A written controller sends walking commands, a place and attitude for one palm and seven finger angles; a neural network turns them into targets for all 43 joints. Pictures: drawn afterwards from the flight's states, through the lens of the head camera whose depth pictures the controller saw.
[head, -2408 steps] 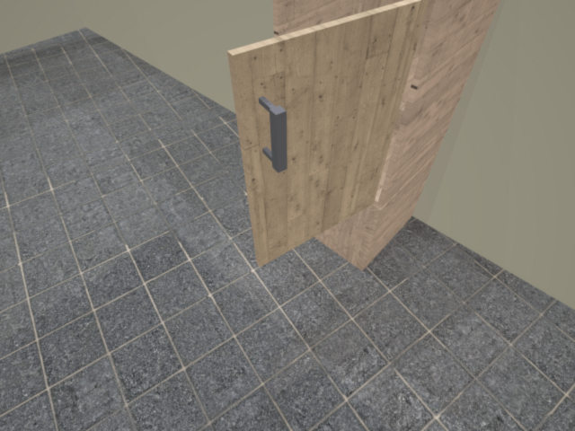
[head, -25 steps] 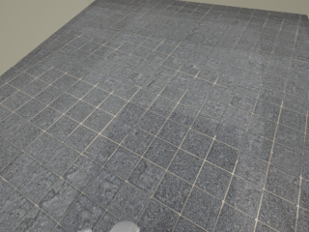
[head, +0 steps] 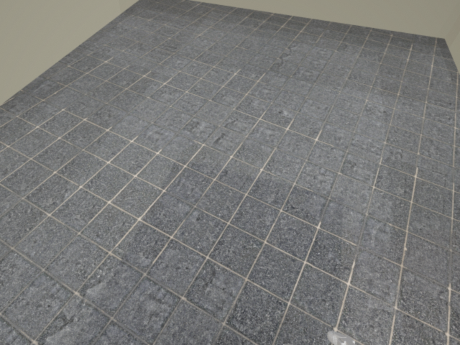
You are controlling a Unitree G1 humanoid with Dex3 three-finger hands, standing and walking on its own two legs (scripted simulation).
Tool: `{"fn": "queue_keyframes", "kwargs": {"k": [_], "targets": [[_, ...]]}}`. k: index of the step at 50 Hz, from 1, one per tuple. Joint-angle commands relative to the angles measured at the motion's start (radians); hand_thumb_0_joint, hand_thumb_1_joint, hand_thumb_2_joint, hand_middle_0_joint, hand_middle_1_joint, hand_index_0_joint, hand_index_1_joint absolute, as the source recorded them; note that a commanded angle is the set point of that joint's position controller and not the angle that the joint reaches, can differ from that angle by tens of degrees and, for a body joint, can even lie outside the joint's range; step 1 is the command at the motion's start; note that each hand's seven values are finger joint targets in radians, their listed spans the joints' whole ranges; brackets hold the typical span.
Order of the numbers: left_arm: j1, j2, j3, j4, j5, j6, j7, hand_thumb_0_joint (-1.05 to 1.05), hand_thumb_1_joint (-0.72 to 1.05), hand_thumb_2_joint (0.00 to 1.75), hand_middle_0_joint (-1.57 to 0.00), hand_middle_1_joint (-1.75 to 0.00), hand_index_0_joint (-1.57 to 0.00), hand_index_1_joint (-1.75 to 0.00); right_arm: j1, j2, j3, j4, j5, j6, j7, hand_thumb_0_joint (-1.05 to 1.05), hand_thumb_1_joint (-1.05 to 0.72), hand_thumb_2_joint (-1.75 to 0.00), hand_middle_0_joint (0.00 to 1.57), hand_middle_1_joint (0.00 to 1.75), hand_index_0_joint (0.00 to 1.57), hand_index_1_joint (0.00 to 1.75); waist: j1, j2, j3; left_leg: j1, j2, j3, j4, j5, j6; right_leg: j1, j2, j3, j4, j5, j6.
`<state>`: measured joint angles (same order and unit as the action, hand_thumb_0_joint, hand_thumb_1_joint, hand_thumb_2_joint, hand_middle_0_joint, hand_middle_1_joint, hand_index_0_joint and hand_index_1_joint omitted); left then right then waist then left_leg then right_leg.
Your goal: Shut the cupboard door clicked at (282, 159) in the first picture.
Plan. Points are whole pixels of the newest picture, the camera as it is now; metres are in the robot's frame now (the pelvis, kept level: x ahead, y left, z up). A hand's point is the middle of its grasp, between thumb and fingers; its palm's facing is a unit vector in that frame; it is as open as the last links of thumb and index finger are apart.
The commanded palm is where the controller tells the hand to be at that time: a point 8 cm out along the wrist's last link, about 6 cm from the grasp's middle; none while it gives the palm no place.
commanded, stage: turn to face it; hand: left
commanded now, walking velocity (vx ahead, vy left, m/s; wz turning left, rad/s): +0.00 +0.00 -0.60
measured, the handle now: out of the picture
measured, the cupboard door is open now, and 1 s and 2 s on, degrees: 20 20 20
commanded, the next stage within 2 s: none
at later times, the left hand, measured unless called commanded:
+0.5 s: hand (141, 327) +0.16 +0.20 -0.18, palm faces -0.24 -0.95 -0.21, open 7.4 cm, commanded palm none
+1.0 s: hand (191, 291) +0.24 +0.11 -0.15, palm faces -0.56 -0.79 -0.27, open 7.4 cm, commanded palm none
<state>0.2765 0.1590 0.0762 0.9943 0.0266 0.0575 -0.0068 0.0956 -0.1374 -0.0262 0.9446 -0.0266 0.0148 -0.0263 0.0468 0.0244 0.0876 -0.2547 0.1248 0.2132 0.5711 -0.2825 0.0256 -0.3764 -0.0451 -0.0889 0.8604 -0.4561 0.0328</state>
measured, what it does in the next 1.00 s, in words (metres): steps on the spot, turning right: right foot, then left foot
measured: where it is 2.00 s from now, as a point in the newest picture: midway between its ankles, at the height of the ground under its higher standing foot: outside the picture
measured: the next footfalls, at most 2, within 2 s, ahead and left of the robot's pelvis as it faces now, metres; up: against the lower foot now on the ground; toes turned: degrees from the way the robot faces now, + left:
right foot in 0.10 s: +0.07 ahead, -0.13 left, +0.00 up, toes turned -9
left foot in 0.46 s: +0.11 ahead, +0.13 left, +0.00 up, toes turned -14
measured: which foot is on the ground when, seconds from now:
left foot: down 0.00-0.10, up 0.12-0.44, down 0.46-0.84, up 0.86-1.00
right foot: up 0.00-0.08, down 0.10-0.46, up 0.48-0.82, down 0.84-1.00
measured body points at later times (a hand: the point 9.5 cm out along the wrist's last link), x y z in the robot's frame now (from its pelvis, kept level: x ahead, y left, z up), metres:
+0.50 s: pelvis +0.04 +0.02 -0.01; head +0.08 +0.03 +0.44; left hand +0.18 +0.25 -0.16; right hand +0.05 -0.25 -0.13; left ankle +0.07 +0.14 -0.74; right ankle +0.03 -0.12 -0.72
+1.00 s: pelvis +0.04 +0.00 +0.00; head +0.07 -0.04 +0.45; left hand +0.27 +0.15 -0.13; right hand -0.06 -0.25 -0.15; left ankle +0.10 +0.13 -0.66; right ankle -0.02 -0.09 -0.74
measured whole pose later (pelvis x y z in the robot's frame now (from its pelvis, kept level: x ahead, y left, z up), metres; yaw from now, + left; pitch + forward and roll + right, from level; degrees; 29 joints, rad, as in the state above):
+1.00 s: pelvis +0.04 +0.00 +0.00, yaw -35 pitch +0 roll +0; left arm 0.16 0.20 0.06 0.87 0.02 0.04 0.00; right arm 0.19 -0.26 -0.07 0.91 -0.02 0.06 -0.02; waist -0.02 0.04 0.11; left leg -0.49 0.10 0.05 1.11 -0.43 -0.08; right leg -0.26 0.01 0.01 0.52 -0.26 -0.02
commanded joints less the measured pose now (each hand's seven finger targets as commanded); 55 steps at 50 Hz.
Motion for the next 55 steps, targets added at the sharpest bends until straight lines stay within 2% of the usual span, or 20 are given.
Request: {"fn": "queue_keyframes", "kwargs": {"k": [1,3,4,5,6,7,12,18,20,21,23,24,29,36,39,40,42,43,48,55], "targets": [[0.053,0.061,0.031,-0.081,0.004,-0.011,-0.009,0.0,0.9,0.9,-0.2,-0.3,-0.2,-0.3,0.038,-0.223,-0.071,-0.047,-0.003,0.009,-0.009,0.0,-0.9,-0.9,0.2,0.3,0.2,0.3,-0.029,0.13,-0.055,-0.024,0.239,-0.141,-0.201,0.009,0.088,0.056,0.02,-0.029,-0.126,0.114,-0.004],[0.09,0.09,0.041,-0.088,0.006,-0.016,-0.009,0.0,0.9,0.9,-0.2,-0.3,-0.2,-0.3,0.021,-0.219,-0.074,-0.059,0.002,0.011,-0.004,0.0,-0.9,-0.9,0.2,0.3,0.2,0.3,0.002,0.097,-0.06,-0.072,0.204,-0.091,-0.097,-0.018,0.046,0.14,0.024,-0.015,-0.255,0.232,-0.018],[0.124,0.134,0.05,-0.084,0.009,-0.025,-0.006,0.0,0.9,0.9,-0.2,-0.3,-0.2,-0.3,0.005,-0.196,-0.072,-0.072,0.006,0.012,0.0,0.0,-0.9,-0.9,0.2,0.3,0.2,0.3,0.03,-0.022,-0.064,-0.117,0.128,-0.037,0.052,-0.08,-0.001,0.18,-0.031,0.109,-0.38,0.304,-0.052],[0.129,0.243,0.064,-0.094,0.02,-0.041,0.005,0.0,0.9,0.9,-0.2,-0.3,-0.2,-0.3,0.013,-0.123,-0.061,-0.104,0.014,0.013,0.006,0.0,-0.9,-0.9,0.2,0.3,0.2,0.3,0.036,-0.331,-0.072,-0.27,-0.032,0.033,0.299,-0.297,-0.067,0.232,-0.25,0.462,-0.541,0.435,-0.151],[0.159,0.294,0.065,-0.097,0.006,-0.043,0.013,0.0,0.9,0.9,-0.2,-0.3,-0.2,-0.3,-0.025,-0.146,-0.055,-0.137,0.013,0.022,0.005,0.0,-0.9,-0.9,0.2,0.3,0.2,0.3,0.067,-0.322,-0.08,-0.316,-0.082,-0.106,0.509,-0.388,-0.071,0.206,-0.349,0.608,-0.618,0.475,-0.265],[0.12,0.297,0.066,-0.11,0.003,-0.037,0.021,0.0,0.9,0.9,-0.2,-0.3,-0.2,-0.3,-0.014,-0.148,-0.059,-0.137,0.012,0.027,0.011,0.0,-0.9,-0.9,0.2,0.3,0.2,0.3,0.034,-0.2,-0.066,-0.325,-0.058,-0.182,0.588,-0.324,-0.064,0.174,-0.344,0.583,-0.621,0.333,-0.291],[-0.034,0.219,0.048,-0.154,0.005,-0.043,0.03,0.0,0.9,0.9,-0.2,-0.3,-0.2,-0.3,0.03,-0.154,-0.055,-0.107,0.012,0.014,0.012,0.0,-0.9,-0.9,0.2,0.3,0.2,0.3,-0.031,-0.142,-0.14,-0.272,-0.051,-0.214,0.49,-0.132,-0.088,0.205,-0.191,0.378,-0.53,0.441,-0.216],[-0.028,0.267,0.056,-0.154,0.006,-0.029,0.018,0.0,0.9,0.9,-0.2,-0.3,-0.2,-0.3,0.06,-0.149,-0.042,-0.12,0.02,0.003,0.003,0.0,-0.9,-0.9,0.2,0.3,0.2,0.3,-0.018,-0.161,-0.14,-0.129,-0.102,-0.182,0.131,-0.146,-0.089,0.193,-0.159,0.431,-0.482,0.496,-0.214],[-0.072,0.258,0.053,-0.161,-0.002,-0.023,0.015,0.0,0.9,0.9,-0.2,-0.3,-0.2,-0.3,0.137,-0.163,-0.04,-0.1,0.023,-0.006,-0.005,0.0,-0.9,-0.9,0.2,0.3,0.2,0.3,-0.061,-0.18,-0.15,0.013,-0.11,-0.185,-0.049,-0.015,-0.084,0.109,-0.12,0.43,-0.438,0.455,-0.164],[-0.1,0.236,0.047,-0.172,-0.01,-0.017,0.012,0.0,0.9,0.9,-0.2,-0.3,-0.2,-0.3,0.183,-0.192,-0.045,-0.086,0.021,-0.014,-0.009,0.0,-0.9,-0.9,0.2,0.3,0.2,0.3,-0.085,-0.137,-0.157,0.149,-0.079,-0.195,-0.17,0.046,-0.076,0.009,-0.069,0.387,-0.391,0.371,-0.114],[-0.117,0.153,0.026,-0.22,-0.017,-0.014,-0.003,0.0,0.9,0.9,-0.2,-0.3,-0.2,-0.3,0.226,-0.347,-0.072,-0.101,0.0,-0.023,-0.017,0.0,-0.9,-0.9,0.2,0.3,0.2,0.3,-0.099,0.294,-0.135,0.212,0.32,-0.604,-0.343,0.122,0.084,-0.228,0.12,0.128,-0.009,-0.139,-0.006],[-0.147,0.183,0.032,-0.228,-0.007,-0.013,-0.007,0.0,0.9,0.9,-0.2,-0.3,-0.2,-0.3,0.215,-0.343,-0.066,-0.106,-0.007,-0.02,-0.02,0.0,-0.9,-0.9,0.2,0.3,0.2,0.3,-0.099,0.2,-0.109,0.124,0.36,-0.588,-0.32,0.217,0.144,-0.196,0.066,0.161,0.146,-0.139,-0.007],[-0.128,0.154,0.032,-0.192,-0.007,0.005,-0.032,0.0,0.9,0.9,-0.2,-0.3,-0.2,-0.3,0.122,-0.259,-0.042,-0.122,-0.009,-0.021,-0.024,0.0,-0.9,-0.9,0.2,0.3,0.2,0.3,-0.043,0.165,-0.069,0.126,0.187,-0.254,-0.231,0.492,0.096,-0.171,0.034,0.086,0.227,0.004,0.025],[-0.196,0.128,0.016,-0.224,-0.008,-0.006,-0.035,0.0,0.9,0.9,-0.2,-0.3,-0.2,-0.3,0.211,-0.283,-0.066,-0.083,-0.006,-0.016,-0.011,0.0,-0.9,-0.9,0.2,0.3,0.2,0.3,-0.092,0.212,-0.122,0.209,0.222,-0.154,-0.149,0.566,0.091,-0.041,0.044,0.001,-0.085,0.035,0.002],[-0.131,0.146,0.022,-0.207,-0.007,-0.015,-0.031,0.0,0.9,0.9,-0.2,-0.3,-0.2,-0.3,0.181,-0.293,-0.074,-0.087,-0.001,-0.011,-0.004,0.0,-0.9,-0.9,0.2,0.3,0.2,0.3,-0.051,0.172,-0.133,0.143,0.211,-0.107,-0.051,0.507,0.04,0.121,0.059,-0.021,-0.303,0.188,-0.022],[-0.055,0.179,0.03,-0.185,-0.004,-0.023,-0.028,0.0,0.9,0.9,-0.2,-0.3,-0.2,-0.3,0.162,-0.291,-0.077,-0.094,0.007,-0.01,-0.001,0.0,-0.9,-0.9,0.2,0.3,0.2,0.3,-0.01,0.108,-0.162,0.066,0.18,-0.07,0.063,0.421,-0.003,0.258,0.036,0.012,-0.426,0.322,-0.039],[0.074,0.36,0.065,-0.143,-0.001,-0.042,0.0,0.0,0.9,0.9,-0.2,-0.3,-0.2,-0.3,0.096,-0.178,-0.05,-0.168,0.015,-0.002,0.005,0.0,-0.9,-0.9,0.2,0.3,0.2,0.3,0.046,-0.312,-0.187,-0.333,-0.047,-0.048,0.509,-0.372,-0.105,0.454,-0.355,0.501,-0.492,0.927,-0.229],[0.075,0.357,0.063,-0.144,-0.01,-0.037,0.013,0.0,0.9,0.9,-0.2,-0.3,-0.2,-0.3,0.092,-0.202,-0.045,-0.163,0.017,0.014,-0.007,0.0,-0.9,-0.9,0.2,0.3,0.2,0.3,0.04,-0.24,-0.184,-0.358,-0.021,-0.185,0.612,-0.357,-0.095,0.406,-0.369,0.486,-0.498,0.83,-0.288],[-0.131,0.253,0.037,-0.204,-0.005,-0.037,0.022,0.0,0.9,0.9,-0.2,-0.3,-0.2,-0.3,0.108,-0.193,-0.05,-0.119,0.009,0.021,0.009,0.0,-0.9,-0.9,0.2,0.3,0.2,0.3,-0.058,-0.178,-0.122,-0.279,-0.015,-0.202,0.551,-0.111,-0.117,0.208,-0.173,0.306,-0.511,0.579,-0.207],[-0.098,0.278,0.049,-0.194,0.005,-0.028,0.01,0.0,0.9,0.9,-0.2,-0.3,-0.2,-0.3,0.082,-0.178,-0.048,-0.143,0.017,0.007,0.008,0.0,-0.9,-0.9,0.2,0.3,0.2,0.3,-0.036,-0.184,-0.114,-0.136,-0.085,-0.18,0.197,-0.134,-0.104,0.135,-0.154,0.434,-0.5,0.415,-0.215]]}}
